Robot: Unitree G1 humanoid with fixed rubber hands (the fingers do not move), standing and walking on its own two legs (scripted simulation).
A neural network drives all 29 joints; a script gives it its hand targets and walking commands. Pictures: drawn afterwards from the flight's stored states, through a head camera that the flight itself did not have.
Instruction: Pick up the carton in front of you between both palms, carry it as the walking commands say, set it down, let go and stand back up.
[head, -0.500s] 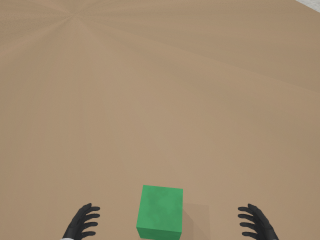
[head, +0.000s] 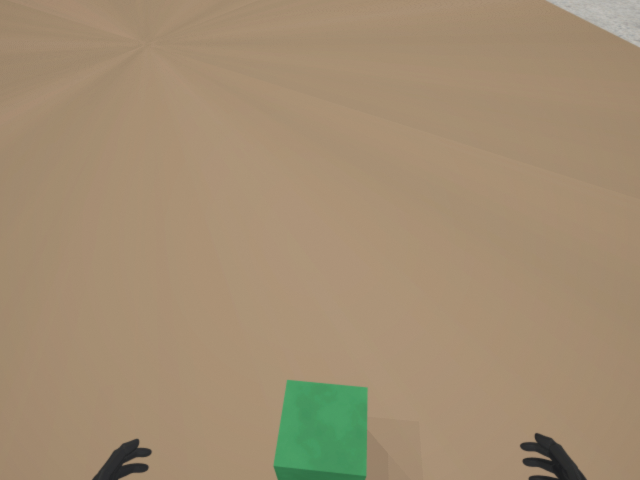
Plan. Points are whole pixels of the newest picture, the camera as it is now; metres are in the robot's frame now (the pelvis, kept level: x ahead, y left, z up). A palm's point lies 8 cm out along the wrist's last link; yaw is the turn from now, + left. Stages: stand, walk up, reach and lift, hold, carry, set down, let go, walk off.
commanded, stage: stand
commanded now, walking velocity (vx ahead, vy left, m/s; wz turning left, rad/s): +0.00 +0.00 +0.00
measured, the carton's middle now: (323, 440) +0.37 +0.02 -0.64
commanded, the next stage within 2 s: none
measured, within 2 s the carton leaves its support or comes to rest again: neither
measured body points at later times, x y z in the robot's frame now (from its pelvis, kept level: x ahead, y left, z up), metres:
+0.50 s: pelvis +0.01 +0.01 +0.00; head +0.01 +0.01 +0.45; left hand +0.13 +0.30 -0.10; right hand +0.14 -0.29 -0.09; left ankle +0.00 +0.11 -0.73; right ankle -0.04 -0.11 -0.73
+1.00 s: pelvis -0.01 +0.00 +0.01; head -0.02 +0.01 +0.46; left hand +0.10 +0.31 -0.10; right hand +0.10 -0.31 -0.10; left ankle +0.00 +0.11 -0.74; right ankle -0.04 -0.11 -0.73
